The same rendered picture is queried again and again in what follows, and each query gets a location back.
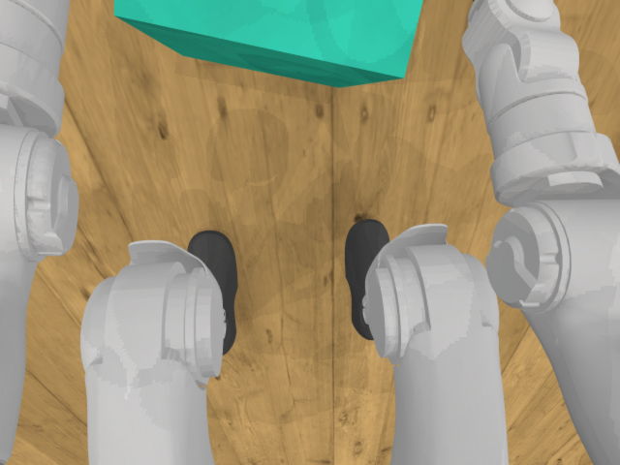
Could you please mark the robot right thigh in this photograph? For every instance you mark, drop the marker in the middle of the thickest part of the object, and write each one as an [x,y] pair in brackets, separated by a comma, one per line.
[449,400]

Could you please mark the robot right forearm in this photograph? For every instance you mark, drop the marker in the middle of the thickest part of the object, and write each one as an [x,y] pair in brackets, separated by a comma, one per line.
[535,108]

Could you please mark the robot left foot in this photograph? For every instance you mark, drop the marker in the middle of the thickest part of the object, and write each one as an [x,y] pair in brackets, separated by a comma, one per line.
[216,252]

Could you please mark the robot right upper arm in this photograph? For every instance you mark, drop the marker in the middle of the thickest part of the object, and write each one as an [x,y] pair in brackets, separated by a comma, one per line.
[558,261]

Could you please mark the robot left forearm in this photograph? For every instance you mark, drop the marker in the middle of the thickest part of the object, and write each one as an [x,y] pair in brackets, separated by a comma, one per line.
[32,42]

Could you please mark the robot left upper arm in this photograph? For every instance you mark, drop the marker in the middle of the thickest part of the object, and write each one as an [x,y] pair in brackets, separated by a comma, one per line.
[38,218]

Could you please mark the carton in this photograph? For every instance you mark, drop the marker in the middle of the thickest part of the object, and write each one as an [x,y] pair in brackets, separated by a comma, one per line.
[338,43]

